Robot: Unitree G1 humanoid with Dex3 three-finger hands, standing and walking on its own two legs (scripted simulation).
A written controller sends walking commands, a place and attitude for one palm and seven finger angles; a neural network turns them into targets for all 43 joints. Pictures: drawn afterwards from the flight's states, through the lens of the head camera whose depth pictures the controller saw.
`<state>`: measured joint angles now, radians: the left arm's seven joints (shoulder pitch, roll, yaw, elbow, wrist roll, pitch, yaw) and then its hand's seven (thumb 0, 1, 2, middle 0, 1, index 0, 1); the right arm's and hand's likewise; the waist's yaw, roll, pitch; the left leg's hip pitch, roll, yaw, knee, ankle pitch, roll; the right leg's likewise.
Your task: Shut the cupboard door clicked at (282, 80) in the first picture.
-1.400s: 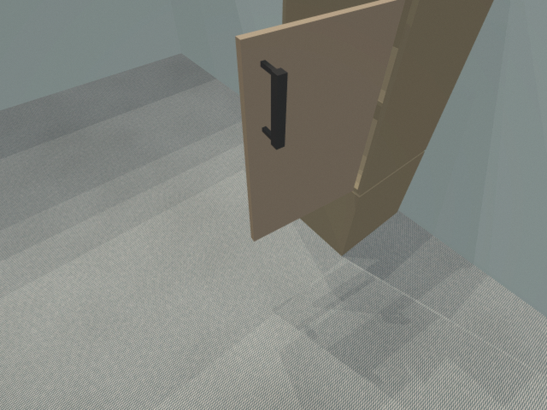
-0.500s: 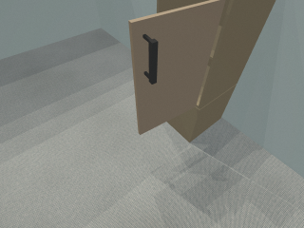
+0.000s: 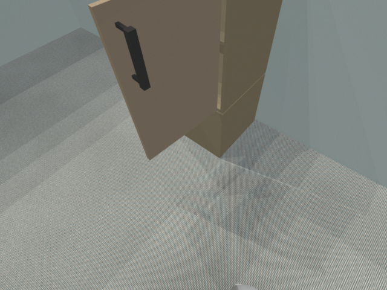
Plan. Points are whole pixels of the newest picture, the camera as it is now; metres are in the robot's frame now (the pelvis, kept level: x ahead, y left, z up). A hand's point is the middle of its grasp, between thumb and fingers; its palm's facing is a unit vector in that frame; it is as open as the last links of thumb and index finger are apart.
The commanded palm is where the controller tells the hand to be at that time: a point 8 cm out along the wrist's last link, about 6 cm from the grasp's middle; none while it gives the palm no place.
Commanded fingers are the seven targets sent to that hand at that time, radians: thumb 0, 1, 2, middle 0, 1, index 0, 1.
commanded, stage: walk to a spot facing it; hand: left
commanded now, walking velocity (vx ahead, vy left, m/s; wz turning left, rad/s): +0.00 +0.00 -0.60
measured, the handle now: (133, 57) +0.60 +0.20 +0.13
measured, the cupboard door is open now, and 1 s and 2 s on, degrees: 83 83 83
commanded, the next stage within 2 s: none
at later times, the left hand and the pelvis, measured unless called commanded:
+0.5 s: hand out of the picture +0.09 +0.18 -0.16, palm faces -0.17 -0.96 -0.23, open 7.4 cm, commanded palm none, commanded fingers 0.00 0.90 0.90 -0.20 -0.30 -0.20 -0.30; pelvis +0.01 -0.01 +0.01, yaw -16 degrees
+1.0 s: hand (170, 242) +0.24 +0.09 -0.15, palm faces -0.58 -0.77 -0.27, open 7.4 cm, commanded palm none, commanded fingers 0.00 0.90 0.90 -0.20 -0.30 -0.20 -0.30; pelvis +0.01 +0.00 -0.01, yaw -36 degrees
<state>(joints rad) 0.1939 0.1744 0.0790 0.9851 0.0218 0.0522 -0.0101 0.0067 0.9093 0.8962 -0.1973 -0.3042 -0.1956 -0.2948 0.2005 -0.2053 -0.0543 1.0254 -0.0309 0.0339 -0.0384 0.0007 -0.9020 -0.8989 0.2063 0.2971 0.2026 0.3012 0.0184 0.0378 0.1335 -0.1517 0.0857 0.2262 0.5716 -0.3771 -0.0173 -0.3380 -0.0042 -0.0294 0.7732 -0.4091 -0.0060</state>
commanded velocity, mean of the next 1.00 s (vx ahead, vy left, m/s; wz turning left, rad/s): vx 0.00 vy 0.00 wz -0.60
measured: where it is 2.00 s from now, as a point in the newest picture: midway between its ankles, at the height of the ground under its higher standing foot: (255, 284)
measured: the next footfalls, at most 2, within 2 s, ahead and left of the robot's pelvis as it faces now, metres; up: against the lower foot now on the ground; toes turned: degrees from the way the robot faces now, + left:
left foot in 0.58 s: +0.08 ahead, +0.13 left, +0.00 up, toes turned -20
right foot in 0.96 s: -0.02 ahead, -0.13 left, +0.00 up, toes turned -39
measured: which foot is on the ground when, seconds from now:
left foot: down 0.00-0.02, up 0.04-0.56, down 0.58-0.96, up 0.98-1.00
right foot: down 0.00-0.56, up 0.58-0.94, down 0.96-1.00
